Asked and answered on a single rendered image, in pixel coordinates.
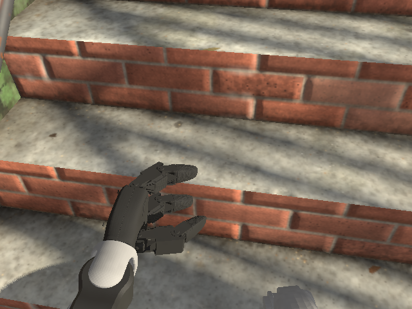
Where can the robot left hand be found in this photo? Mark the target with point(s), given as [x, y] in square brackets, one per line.
[133, 209]

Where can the right robot thigh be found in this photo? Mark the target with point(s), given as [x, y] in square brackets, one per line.
[289, 297]

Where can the robot left forearm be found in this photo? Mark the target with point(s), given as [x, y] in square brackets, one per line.
[106, 280]

